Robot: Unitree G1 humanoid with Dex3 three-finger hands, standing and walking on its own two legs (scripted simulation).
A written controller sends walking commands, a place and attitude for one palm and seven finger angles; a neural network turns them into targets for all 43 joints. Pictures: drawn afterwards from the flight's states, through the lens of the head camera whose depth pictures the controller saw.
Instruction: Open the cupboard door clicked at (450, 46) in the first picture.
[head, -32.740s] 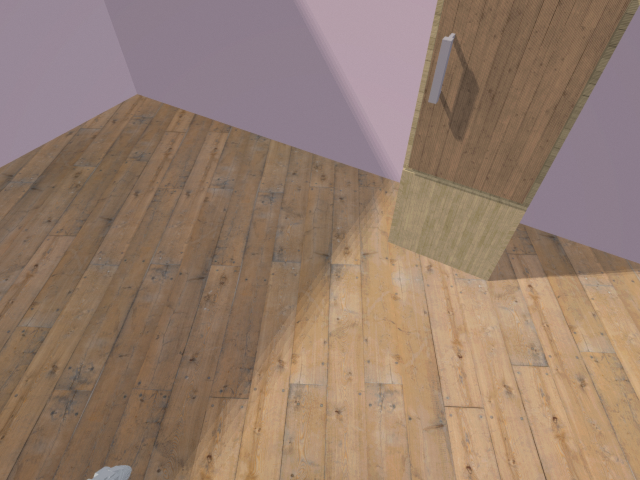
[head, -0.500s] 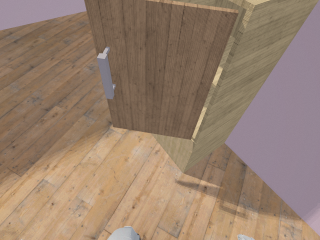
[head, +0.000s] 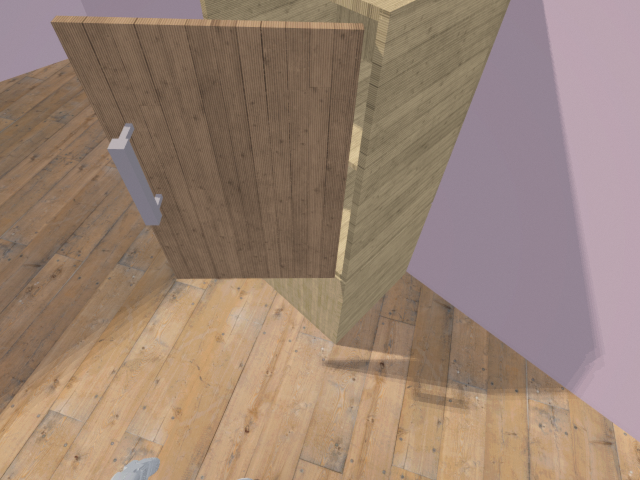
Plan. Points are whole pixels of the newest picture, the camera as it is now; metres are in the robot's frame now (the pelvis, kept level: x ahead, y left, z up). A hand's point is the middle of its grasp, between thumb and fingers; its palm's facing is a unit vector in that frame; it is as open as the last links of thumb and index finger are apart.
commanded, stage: come to a stop and stand still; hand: left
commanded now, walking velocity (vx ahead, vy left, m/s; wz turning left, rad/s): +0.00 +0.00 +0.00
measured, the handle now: (141, 176) +0.56 +0.31 +0.02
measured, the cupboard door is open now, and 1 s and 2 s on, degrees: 45 45 45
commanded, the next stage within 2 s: look again from close up in 1.58 s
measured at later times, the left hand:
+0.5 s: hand out of the picture -0.02 +0.12 -0.17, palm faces +0.06 -0.98 -0.18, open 7.3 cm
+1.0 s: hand out of the picture +0.00 +0.10 -0.17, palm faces +0.04 -0.99 -0.17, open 7.4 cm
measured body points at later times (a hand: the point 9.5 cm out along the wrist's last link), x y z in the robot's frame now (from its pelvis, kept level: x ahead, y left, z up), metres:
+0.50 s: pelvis -0.01 -0.05 +0.01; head +0.01 -0.05 +0.45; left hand -0.02 +0.17 -0.16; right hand +0.00 -0.27 -0.16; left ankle -0.01 +0.07 -0.74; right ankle -0.04 -0.16 -0.74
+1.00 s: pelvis +0.01 -0.06 +0.01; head +0.03 -0.06 +0.46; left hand +0.00 +0.15 -0.16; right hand +0.00 -0.28 -0.16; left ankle -0.01 +0.07 -0.74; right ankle -0.04 -0.16 -0.74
